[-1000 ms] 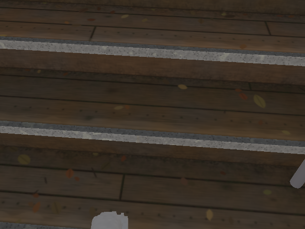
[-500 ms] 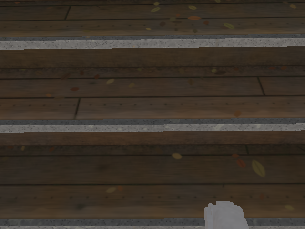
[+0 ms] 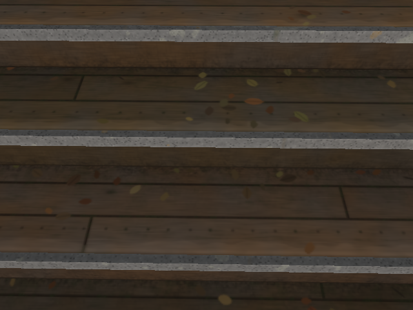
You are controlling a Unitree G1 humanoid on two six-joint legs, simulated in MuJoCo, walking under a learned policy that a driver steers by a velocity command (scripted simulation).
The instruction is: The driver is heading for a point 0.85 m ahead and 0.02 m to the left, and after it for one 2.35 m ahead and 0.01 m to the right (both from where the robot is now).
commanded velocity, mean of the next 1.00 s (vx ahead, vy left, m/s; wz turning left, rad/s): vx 0.06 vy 0.00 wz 0.00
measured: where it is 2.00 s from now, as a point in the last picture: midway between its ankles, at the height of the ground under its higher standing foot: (186, 278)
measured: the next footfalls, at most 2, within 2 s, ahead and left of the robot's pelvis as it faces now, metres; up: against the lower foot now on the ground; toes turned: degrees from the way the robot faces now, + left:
left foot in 0.06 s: +0.10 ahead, +0.14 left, +0.00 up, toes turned +3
right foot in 1.38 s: +0.36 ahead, -0.03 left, +0.16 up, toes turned -2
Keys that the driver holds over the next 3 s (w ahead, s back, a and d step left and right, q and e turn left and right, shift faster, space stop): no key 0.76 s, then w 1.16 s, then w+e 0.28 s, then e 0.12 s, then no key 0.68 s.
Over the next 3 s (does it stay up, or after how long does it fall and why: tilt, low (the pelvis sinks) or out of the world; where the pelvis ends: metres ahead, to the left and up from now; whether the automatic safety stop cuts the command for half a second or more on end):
stays up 0.89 0.08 0.46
